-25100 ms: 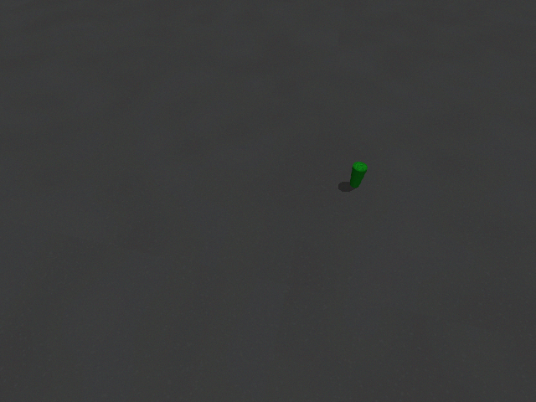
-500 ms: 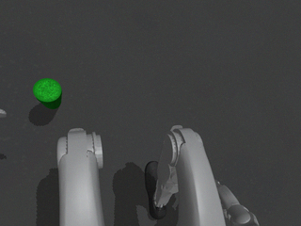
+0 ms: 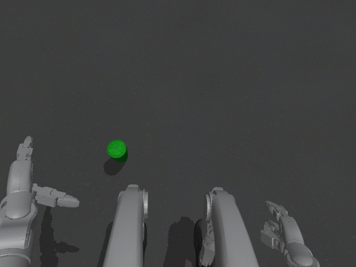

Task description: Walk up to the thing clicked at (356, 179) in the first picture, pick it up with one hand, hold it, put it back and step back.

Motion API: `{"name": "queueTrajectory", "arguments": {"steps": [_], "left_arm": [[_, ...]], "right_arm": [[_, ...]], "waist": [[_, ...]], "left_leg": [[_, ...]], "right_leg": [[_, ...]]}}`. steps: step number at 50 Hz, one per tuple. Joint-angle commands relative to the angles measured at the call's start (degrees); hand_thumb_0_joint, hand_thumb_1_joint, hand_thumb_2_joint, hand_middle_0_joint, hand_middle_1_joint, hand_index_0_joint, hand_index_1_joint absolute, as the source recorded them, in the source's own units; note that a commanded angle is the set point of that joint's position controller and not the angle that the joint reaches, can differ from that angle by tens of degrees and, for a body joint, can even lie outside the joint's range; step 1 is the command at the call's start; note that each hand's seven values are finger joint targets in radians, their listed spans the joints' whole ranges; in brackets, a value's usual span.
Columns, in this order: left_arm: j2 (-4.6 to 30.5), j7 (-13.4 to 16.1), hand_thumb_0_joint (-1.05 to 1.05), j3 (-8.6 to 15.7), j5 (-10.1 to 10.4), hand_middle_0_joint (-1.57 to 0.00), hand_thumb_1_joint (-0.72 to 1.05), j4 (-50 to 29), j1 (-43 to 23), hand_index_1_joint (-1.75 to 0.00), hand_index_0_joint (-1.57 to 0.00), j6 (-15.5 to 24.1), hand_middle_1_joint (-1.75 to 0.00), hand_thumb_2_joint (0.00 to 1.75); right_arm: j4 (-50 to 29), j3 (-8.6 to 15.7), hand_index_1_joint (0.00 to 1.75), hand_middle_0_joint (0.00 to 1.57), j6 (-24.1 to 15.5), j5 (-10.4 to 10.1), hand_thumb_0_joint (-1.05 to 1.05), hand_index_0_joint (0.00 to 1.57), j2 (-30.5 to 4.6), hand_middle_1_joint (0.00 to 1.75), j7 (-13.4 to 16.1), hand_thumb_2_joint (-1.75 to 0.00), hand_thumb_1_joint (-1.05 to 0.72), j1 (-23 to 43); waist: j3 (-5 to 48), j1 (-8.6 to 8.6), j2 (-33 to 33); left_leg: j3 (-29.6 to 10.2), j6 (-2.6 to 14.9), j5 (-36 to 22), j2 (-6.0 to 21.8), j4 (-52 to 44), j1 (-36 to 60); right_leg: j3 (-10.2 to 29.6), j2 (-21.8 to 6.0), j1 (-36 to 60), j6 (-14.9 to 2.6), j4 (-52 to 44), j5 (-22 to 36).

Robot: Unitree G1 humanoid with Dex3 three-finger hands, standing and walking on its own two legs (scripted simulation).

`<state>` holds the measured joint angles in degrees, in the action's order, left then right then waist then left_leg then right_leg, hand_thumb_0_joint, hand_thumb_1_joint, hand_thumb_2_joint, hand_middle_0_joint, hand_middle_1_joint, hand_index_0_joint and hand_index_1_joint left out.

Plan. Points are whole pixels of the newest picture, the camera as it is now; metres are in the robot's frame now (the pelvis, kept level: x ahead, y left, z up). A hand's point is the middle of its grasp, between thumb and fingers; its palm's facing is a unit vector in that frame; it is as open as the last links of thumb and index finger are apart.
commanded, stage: home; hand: left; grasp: from the side
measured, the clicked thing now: (119, 153) +0.45 +0.23 -0.46
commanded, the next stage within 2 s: none
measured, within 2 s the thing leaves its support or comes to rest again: neither
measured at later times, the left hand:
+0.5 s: hand (39, 195) +0.24 +0.21 +0.10, palm faces +0.17 -0.93 -0.33, open 17.4 cm
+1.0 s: hand (33, 215) +0.22 +0.20 +0.13, palm faces +0.18 -0.94 -0.28, open 17.5 cm
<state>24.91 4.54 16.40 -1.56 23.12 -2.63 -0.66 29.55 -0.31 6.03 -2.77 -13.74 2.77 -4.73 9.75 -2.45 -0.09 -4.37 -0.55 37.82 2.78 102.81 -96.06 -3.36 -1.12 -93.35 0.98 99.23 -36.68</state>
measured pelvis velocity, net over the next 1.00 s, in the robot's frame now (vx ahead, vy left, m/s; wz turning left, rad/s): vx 0.06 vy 0.01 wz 0.06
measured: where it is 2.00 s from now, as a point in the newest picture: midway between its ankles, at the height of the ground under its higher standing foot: (170, 258)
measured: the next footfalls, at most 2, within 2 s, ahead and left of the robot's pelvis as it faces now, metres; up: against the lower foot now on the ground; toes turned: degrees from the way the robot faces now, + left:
none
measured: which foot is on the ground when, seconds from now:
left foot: down 0.00-1.00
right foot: down 0.00-1.00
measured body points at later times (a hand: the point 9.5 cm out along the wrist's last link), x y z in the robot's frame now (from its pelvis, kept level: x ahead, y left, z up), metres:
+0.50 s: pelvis +0.07 +0.01 +0.17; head +0.11 +0.02 +0.62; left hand +0.23 +0.26 +0.13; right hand +0.22 -0.22 +0.09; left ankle +0.06 +0.12 -0.49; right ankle +0.07 -0.13 -0.49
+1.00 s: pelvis +0.06 +0.01 +0.19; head +0.09 +0.02 +0.64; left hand +0.21 +0.25 +0.15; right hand +0.24 -0.22 +0.12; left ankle +0.06 +0.12 -0.49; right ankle +0.07 -0.13 -0.49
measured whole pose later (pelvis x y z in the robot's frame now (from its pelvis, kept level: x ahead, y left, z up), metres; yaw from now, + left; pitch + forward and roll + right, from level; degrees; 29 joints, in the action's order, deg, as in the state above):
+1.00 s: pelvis +0.06 +0.01 +0.19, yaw +4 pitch +8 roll -3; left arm 11.6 8.7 -0.6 0.4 -0.4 26.7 -15.7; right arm 28.3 -1.8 -5.9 -0.8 -11.5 9.8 -15.9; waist 6.3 -1.1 -1.8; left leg -1.9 -0.3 27.7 2.3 55.9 -36.3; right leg -3.4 -1.5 -33.3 1.6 51.7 -26.2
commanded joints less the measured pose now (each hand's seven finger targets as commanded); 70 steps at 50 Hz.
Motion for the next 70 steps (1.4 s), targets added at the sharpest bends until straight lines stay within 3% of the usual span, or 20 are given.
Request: {"name": "queueTrajectory", "arguments": {"steps": [1, 4, 8, 13, 19, 20, 21, 25, 26, 28, 31, 37, 44, 48, 51, 53, 56, 61, 63, 70], "left_arm": [[8.9, 2.1, 0.0, 1.4, 0.8, -0.05, -0.54, -10.7, 0.7, -0.05, -0.05, 0.2, -0.05, 0.06], [5.8, 2.8, 0.0, -1.2, 1.2, -0.05, -0.52, -11.9, 3.2, -0.06, -0.05, -1.7, -0.06, 0.07], [5.2, 4.4, 0.0, -2.2, 1.5, -0.05, -0.51, -16.1, 7.0, -0.06, -0.05, -4.0, -0.06, 0.08], [1.0, 5.9, 0.0, -6.3, 1.6, -0.05, -0.57, -19.7, 13.5, -0.05, -0.05, -7.1, -0.05, 0.04], [-4.5, 6.8, 0.0, -12.0, 1.9, -0.05, -0.56, -23.6, 22.3, -0.05, -0.05, -10.7, -0.05, 0.05], [-3.1, 7.1, 0.0, -11.4, 2.0, -0.05, -0.54, -28.7, 20.0, -0.05, -0.05, -10.8, -0.05, 0.06], [-3.4, 7.2, 0.0, -11.5, 2.0, -0.05, -0.56, -29.8, 22.5, -0.05, -0.05, -11.2, -0.05, 0.05], [-6.6, 7.0, 0.0, -14.5, 2.1, -0.05, -0.57, -32.3, 28.6, -0.05, -0.05, -12.6, -0.05, 0.05], [-5.5, 7.0, 0.0, -13.5, 2.1, -0.05, -0.56, -33.8, 27.8, -0.05, -0.05, -12.5, -0.05, 0.05], [-7.3, 6.4, 0.0, -14.9, 1.9, -0.05, -0.58, -34.6, 30.4, -0.05, -0.05, -12.8, -0.05, 0.04], [-7.4, 6.0, 0.0, -14.6, 1.9, -0.05, -0.57, -35.1, 30.4, -0.05, -0.05, -12.7, -0.05, 0.04], [-7.9, 5.0, 0.0, -14.4, 1.4, -0.05, -0.55, -34.8, 28.3, -0.05, -0.05, -11.9, -0.05, 0.06], [-8.2, 4.8, 0.0, -14.8, 1.4, -0.05, -0.58, -35.0, 27.1, -0.05, -0.05, -12.1, -0.05, 0.04], [-7.2, 4.7, 0.0, -13.5, 1.4, -0.05, -0.56, -33.7, 28.7, -0.05, -0.05, -12.1, -0.05, 0.05], [-8.2, 4.5, 0.0, -14.5, 1.5, -0.05, -0.56, -33.5, 28.1, -0.05, -0.05, -12.0, -0.05, 0.05], [-7.1, 4.5, 0.0, -13.3, 1.4, -0.05, -0.58, -33.0, 28.9, -0.05, -0.05, -12.0, -0.05, 0.04], [-7.7, 4.3, 0.0, -14.0, 1.4, -0.05, -0.57, -33.6, 28.2, -0.05, -0.05, -11.7, -0.05, 0.05], [-8.0, 4.3, 0.0, -14.1, 1.4, -0.05, -0.56, -32.7, 27.0, -0.05, -0.05, -11.7, -0.05, 0.05], [-7.5, 4.3, 0.0, -13.6, 1.5, -0.05, -0.55, -33.2, 26.7, -0.06, -0.05, -11.5, -0.06, 0.06], [-7.7, 3.9, 0.0, -13.9, 1.5, -0.05, -0.55, -32.5, 26.6, -0.06, -0.05, -11.5, -0.06, 0.06]], "right_arm": [[-5.9, 3.7, 0.3, 0.2, -3.5, 0.2, 0.0, 0.2, -8.6, 0.3, 2.1, -0.9, -0.9, -5.5], [-6.3, 3.4, 0.3, 0.2, -4.6, 0.2, 0.0, 0.2, -8.1, 0.3, 2.9, -0.9, -0.9, -6.0], [-7.0, 2.9, 0.3, 0.2, -6.1, 0.1, 0.0, 0.2, -7.4, 0.3, 4.1, -0.9, -0.9, -6.8], [-7.3, 2.6, 0.3, 0.2, -7.5, 0.3, 0.0, 0.2, -6.4, 0.3, 5.8, -0.9, -0.9, -8.7], [-9.2, 2.0, 0.3, 0.2, -9.0, 0.6, 0.0, 0.2, -5.5, 0.3, 7.5, -0.9, -0.9, -9.0], [-9.3, 1.8, 0.3, 0.2, -9.3, 0.7, 0.0, 0.2, -5.2, 0.3, 7.8, -0.9, -0.9, -9.4], [-9.6, 1.4, 0.3, 0.2, -9.7, 0.7, 0.0, 0.2, -4.5, 0.3, 8.0, -0.9, -0.9, -9.2], [-10.8, 1.5, 0.3, 0.2, -11.0, 1.0, 0.0, 0.2, -4.6, 0.3, 8.6, -0.9, -0.9, -8.5], [-10.9, 1.4, 0.3, 0.2, -11.1, 1.1, 0.0, 0.2, -4.5, 0.3, 8.6, -0.9, -0.9, -8.5], [-11.3, 1.6, 0.3, 0.2, -11.7, 1.4, 0.0, 0.2, -4.5, 0.3, 8.6, -0.9, -0.9, -8.7], [-11.6, 1.6, 0.3, 0.2, -12.4, 1.5, 0.0, 0.2, -4.8, 0.3, 8.4, -0.9, -0.9, -8.1], [-10.6, 1.7, 0.3, 0.2, -13.8, 2.2, 0.0, 0.2, -4.6, 0.3, 8.1, -0.9, -0.9, -8.9], [-10.2, 1.7, 0.3, 0.2, -15.1, 2.3, 0.0, 0.2, -5.0, 0.3, 7.9, -0.9, -0.9, -8.1], [-10.2, 1.6, 0.3, 0.2, -15.2, 2.3, 0.0, 0.2, -4.8, 0.3, 7.8, -0.9, -0.9, -7.7], [-10.0, 1.6, 0.3, 0.2, -15.4, 2.3, 0.0, 0.2, -4.9, 0.3, 7.9, -0.9, -0.9, -7.4], [-9.9, 1.7, 0.3, 0.2, -15.3, 2.3, 0.0, 0.2, -4.8, 0.3, 7.9, -0.9, -0.9, -7.6], [-9.8, 1.7, 0.3, 0.2, -15.5, 2.3, 0.0, 0.2, -4.7, 0.3, 7.8, -0.9, -0.9, -7.7], [-9.3, 1.6, 0.3, 0.2, -15.8, 2.3, 0.0, 0.2, -4.6, 0.3, 7.9, -0.9, -0.9, -7.4], [-9.1, 1.6, 0.3, 0.2, -16.0, 2.2, 0.0, 0.2, -4.8, 0.3, 7.7, -0.9, -0.9, -7.2], [-9.2, 1.7, 0.3, 0.2, -16.1, 2.3, 0.0, 0.2, -4.8, 0.3, 7.9, -0.9, -0.9, -7.4]], "waist": [[25.9, 0.29, -5.7], [23.2, -0.65, -5.2], [22.3, 0.54, -5.9], [18.2, 0.53, -6.4], [10.8, -0.17, -4.7], [10.6, -0.15, -4.9], [10.9, 0.79, -4.8], [5.8, 0.56, -3.0], [5.3, 0.67, -2.4], [4.1, 0.3, -2.1], [0.1, 0.66, -1.6], [1.5, 0.22, -2.7], [1.8, 0.72, -4.8], [2.9, 1.04, -2.3], [1.5, 0.93, -2.3], [2.5, 1.43, -1.4], [3.3, 1.16, -2.1], [0.6, 0.89, -1.6], [0.3, 1.43, -2.3], [0.9, 0.8, -0.7]], "left_leg": [[2.7, 1.82, -13.3, -1.3, -20.6, 29.7], [2.7, 1.68, -13.6, -1.4, -25.5, 33.9], [2.8, 1.29, -17.5, -1.5, -31.6, 41.6], [2.8, 0.67, -22.9, -1.3, -38.8, 50.6], [3.5, 0.77, -23.6, -1.7, -47.1, 56.9], [3.4, 0.81, -22.8, -1.7, -48.1, 57.4], [3.4, 0.63, -23.9, -1.7, -49.1, 59.0], [3.1, 0.59, -24.8, -1.6, -52.2, 60.9], [3.2, 0.73, -25.0, -1.7, -52.4, 60.8], [3.1, 0.53, -26.2, -1.6, -53.5, 62.2], [2.7, 0.33, -22.9, -1.4, -56.0, 61.9], [3.4, 0.19, -25.4, -1.6, -55.8, 64.2], [2.4, -0.16, -22.2, -1.4, -58.2, 65.5], [3.3, 0.26, -25.1, -1.9, -56.8, 65.2], [3.7, 0.31, -24.0, -1.9, -57.0, 65.0], [4.0, 0.49, -25.0, -2.2, -56.4, 64.7], [4.1, 0.33, -26.6, -2.0, -56.3, 65.8], [4.2, 0.56, -21.2, -2.0, -57.6, 65.0], [3.9, 0.47, -20.7, -1.9, -58.2, 64.7], [4.5, 0.77, -21.6, -2.2, -57.1, 64.9]], "right_leg": [[1.1, 1.6, 24.6, -2.26, -20.3, 12.7], [1.2, 1.5, 29.7, -2.18, -25.3, 13.4], [1.1, 1.3, 37.3, -2.16, -30.8, 16.6], [0.4, 1.4, 44.9, -2.02, -37.5, 20.9], [-0.4, 1.6, 53.5, -1.51, -45.9, 22.6], [-0.5, 1.7, 54.7, -1.54, -46.9, 22.1], [-0.6, 1.7, 56.4, -1.6, -47.4, 22.8], [-1.6, 2.3, 58.5, -1.42, -50.0, 23.4], [-1.5, 2.2, 59.3, -1.31, -50.9, 23.6], [-1.8, 2.5, 59.8, -1.33, -51.3, 24.4], [-2.2, 2.7, 59.7, -1.31, -52.7, 21.1], [-1.3, 2.4, 61.6, -1.3, -53.3, 23.3], [-1.6, 2.7, 61.5, -1.54, -53.6, 20.2], [-1.2, 2.3, 63.5, -1.37, -54.6, 23.0], [-1.1, 2.3, 62.8, -1.22, -55.1, 22.2], [-0.9, 2.1, 63.9, -1.09, -55.5, 23.5], [-0.7, 2.1, 64.3, -1.18, -55.0, 25.0], [-0.6, 2.1, 62.8, -1.05, -56.4, 20.1], [-0.8, 2.1, 62.9, -1.27, -56.1, 19.5], [-0.3, 1.8, 63.3, -0.87, -57.0, 20.8]]}}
